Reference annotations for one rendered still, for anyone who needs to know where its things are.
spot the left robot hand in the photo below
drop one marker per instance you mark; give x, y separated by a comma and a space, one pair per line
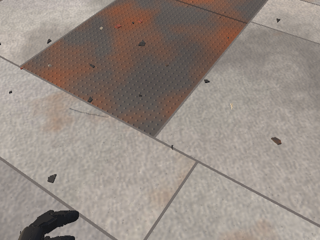
46, 223

